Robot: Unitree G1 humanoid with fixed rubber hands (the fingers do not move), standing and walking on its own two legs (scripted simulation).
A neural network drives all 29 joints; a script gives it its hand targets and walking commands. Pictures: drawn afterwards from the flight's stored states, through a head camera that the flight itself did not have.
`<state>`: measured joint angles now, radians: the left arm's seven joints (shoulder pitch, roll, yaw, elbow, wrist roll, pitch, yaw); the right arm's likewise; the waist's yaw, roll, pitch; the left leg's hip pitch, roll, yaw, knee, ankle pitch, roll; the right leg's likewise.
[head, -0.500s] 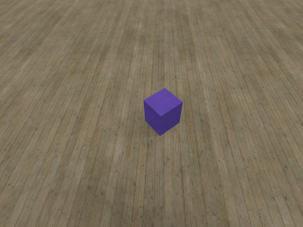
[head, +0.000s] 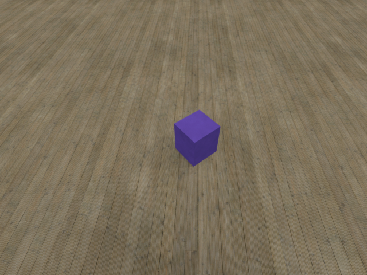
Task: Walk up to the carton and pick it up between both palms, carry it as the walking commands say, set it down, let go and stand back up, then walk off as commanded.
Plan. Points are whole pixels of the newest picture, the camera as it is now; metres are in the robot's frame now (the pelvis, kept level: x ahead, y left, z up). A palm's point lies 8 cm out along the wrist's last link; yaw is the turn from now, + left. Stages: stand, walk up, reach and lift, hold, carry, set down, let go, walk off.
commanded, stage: walk up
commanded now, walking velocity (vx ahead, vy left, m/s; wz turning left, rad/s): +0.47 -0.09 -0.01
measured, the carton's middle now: (196, 138) +1.02 -0.08 -0.65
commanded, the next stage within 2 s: none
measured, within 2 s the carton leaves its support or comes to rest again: neither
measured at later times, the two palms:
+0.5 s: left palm (95, 245) +0.21 +0.23 -0.11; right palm out of the picture -0.06 -0.20 -0.11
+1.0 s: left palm (107, 241) +0.23 +0.21 -0.13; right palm (270, 164) +0.45 -0.26 -0.12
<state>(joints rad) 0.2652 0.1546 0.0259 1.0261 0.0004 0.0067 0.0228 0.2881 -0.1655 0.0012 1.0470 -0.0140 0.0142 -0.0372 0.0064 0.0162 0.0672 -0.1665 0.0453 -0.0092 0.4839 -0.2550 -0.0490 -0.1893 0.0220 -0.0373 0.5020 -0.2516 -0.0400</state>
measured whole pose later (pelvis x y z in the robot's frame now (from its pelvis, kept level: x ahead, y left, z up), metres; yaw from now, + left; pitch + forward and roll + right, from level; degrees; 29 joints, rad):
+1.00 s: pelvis +0.31 -0.03 +0.00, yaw +0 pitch +2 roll +0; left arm 0.44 0.18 0.08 1.09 0.04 -0.06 0.00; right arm 0.14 -0.21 -0.09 0.89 -0.02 -0.04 0.05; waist 0.08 0.02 -0.01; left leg -0.50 0.13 0.11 0.70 -0.24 -0.03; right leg -0.13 -0.11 -0.15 0.42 -0.30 0.06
